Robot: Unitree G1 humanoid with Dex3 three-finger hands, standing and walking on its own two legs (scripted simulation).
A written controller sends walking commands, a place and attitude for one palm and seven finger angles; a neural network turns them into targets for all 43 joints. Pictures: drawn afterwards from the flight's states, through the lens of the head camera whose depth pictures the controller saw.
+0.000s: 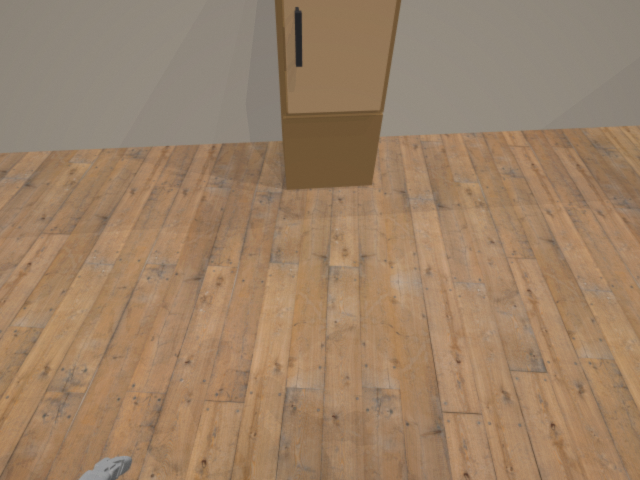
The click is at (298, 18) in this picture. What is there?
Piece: cupboard door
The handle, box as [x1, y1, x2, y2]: [295, 7, 301, 66]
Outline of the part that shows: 295,7 296,66 301,66 301,12 298,10 298,7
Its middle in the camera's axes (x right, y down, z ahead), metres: -0.08 -0.69 +1.33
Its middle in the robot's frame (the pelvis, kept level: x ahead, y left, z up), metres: +1.46 +0.15 -0.04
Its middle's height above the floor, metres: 0.73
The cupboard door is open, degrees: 0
